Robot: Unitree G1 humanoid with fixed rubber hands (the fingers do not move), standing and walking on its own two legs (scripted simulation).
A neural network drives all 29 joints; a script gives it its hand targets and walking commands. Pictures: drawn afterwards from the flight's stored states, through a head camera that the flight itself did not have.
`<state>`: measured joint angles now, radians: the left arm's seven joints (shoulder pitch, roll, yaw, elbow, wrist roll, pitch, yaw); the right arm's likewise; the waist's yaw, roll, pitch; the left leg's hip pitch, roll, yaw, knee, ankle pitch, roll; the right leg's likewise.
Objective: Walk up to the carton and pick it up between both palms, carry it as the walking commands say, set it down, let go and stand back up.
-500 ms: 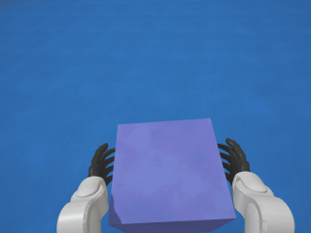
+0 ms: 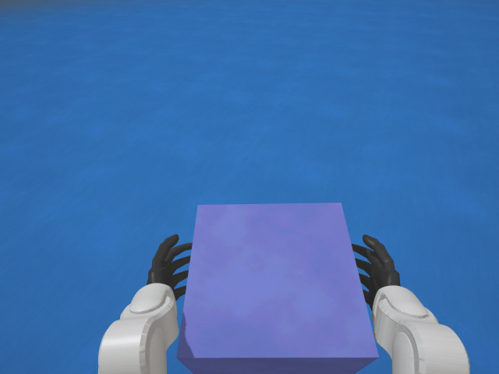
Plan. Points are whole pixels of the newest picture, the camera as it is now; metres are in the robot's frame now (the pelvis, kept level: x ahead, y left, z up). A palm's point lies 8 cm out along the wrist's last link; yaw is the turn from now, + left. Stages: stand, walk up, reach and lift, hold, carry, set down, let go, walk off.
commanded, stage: carry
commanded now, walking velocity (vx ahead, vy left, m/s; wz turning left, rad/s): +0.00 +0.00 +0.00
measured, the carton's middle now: (269, 302) +0.25 +0.00 +0.03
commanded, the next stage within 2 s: none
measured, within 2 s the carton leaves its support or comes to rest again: neither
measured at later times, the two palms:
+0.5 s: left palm (144, 276) +0.25 +0.18 +0.11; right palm (358, 272) +0.25 -0.12 +0.11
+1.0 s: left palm (197, 232) +0.33 +0.11 +0.11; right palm (382, 227) +0.34 -0.18 +0.10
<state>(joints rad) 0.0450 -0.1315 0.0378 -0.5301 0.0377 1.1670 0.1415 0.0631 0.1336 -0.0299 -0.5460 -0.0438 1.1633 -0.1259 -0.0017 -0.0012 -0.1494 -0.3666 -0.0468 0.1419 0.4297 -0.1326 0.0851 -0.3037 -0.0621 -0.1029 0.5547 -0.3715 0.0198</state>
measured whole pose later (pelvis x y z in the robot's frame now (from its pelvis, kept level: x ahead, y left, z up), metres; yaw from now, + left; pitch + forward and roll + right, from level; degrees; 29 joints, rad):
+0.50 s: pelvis +0.02 +0.02 +0.01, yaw +1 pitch +2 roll -2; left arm 0.01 -0.13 0.04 -0.46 0.05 1.21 0.14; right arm 0.01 0.13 -0.05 -0.49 -0.04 1.22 -0.13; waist -0.01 0.03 -0.13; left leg -0.22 -0.02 0.16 0.30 -0.12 0.09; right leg -0.38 -0.07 -0.12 0.88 -0.36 0.01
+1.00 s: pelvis +0.10 -0.04 +0.00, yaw +3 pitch +3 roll +0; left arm 0.03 -0.13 0.04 -0.54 0.04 1.17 0.14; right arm 0.01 0.13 -0.04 -0.56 -0.04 1.20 -0.14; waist -0.02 0.04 -0.11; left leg -0.21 0.04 0.10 0.47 -0.31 -0.01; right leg -0.29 -0.06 -0.18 0.49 -0.24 -0.01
